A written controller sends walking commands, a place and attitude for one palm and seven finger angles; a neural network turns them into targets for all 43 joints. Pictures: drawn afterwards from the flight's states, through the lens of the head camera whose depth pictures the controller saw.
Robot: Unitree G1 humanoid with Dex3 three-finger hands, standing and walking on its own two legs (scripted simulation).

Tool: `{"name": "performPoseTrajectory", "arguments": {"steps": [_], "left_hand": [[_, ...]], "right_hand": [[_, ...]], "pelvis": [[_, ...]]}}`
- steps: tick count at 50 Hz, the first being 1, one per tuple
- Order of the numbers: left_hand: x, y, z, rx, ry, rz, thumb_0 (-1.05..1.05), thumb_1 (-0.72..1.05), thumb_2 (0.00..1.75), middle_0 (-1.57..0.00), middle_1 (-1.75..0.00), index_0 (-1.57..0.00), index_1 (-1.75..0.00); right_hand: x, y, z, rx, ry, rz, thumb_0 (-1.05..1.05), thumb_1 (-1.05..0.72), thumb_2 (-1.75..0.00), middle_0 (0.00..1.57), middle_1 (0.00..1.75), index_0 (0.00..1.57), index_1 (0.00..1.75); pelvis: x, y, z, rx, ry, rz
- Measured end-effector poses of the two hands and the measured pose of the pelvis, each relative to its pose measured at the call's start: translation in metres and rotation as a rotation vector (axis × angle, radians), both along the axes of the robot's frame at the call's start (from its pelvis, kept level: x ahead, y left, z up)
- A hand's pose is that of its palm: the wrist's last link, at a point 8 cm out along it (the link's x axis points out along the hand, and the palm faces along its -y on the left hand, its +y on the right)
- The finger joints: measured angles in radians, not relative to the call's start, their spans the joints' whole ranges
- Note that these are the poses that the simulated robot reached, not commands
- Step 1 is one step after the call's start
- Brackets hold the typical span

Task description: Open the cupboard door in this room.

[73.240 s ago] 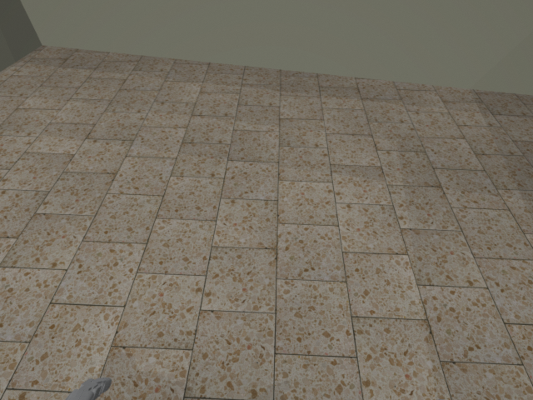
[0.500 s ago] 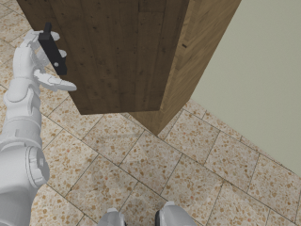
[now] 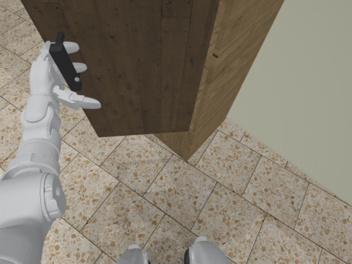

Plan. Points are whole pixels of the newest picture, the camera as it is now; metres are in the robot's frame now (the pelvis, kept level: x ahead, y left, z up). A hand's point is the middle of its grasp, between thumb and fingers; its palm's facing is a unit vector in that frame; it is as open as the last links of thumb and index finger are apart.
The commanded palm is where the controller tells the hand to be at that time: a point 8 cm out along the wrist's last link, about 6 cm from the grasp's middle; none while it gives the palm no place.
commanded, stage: slide the fingers in behind the handle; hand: left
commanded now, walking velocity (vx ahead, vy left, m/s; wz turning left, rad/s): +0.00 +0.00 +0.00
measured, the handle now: (68, 62) +0.56 +0.21 +0.09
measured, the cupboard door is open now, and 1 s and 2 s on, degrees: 47 48 86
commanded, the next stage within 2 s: close the thumb around the handle in 0.10 s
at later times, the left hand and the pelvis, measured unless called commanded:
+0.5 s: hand (76, 80) +0.50 +0.19 +0.09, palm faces +0.02 -1.00 -0.01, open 11.5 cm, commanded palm +0.48 +0.22 +0.09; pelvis +0.00 +0.00 +0.00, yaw +0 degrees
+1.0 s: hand (76, 80) +0.50 +0.19 +0.09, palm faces +0.05 -1.00 -0.02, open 5.9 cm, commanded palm +0.48 +0.23 +0.09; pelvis +0.00 +0.00 +0.00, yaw +1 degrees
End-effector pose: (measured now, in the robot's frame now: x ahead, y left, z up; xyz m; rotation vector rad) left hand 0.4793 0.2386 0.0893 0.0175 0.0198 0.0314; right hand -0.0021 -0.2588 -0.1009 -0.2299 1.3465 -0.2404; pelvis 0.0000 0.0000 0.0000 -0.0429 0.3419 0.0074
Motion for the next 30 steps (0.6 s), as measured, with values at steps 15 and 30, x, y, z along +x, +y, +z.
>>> {"name": "performPoseTrajectory", "arguments": {"steps": [15,30], "left_hand": [[-0.0005,0.0008,-0.0004,-0.006,-0.006,-0.01,-0.02,-0.46,0.31,-0.29,-1.2,-0.28,-1.2],[-0.0026,0.0009,-0.0004,-0.007,-0.007,-0.002,-0.01,0.16,0.57,-0.33,-1.27,-0.32,-1.27]], "right_hand": [[-0.0007,-0.004,0.0027,-0.014,0.001,0.001,0.01,-0.91,-0.9,0.2,0.3,0.2,0.3],[0.0042,0.0018,0.0007,-0.001,-0.01,0.003,0.01,-0.91,-0.9,0.2,0.3,0.2,0.3]], "pelvis": [[-0.0002,-0.0016,0.0003,-0.001,-0.001,0.002],[0.0015,0.0017,0.0008,-0.002,-0.002,0.002]]}}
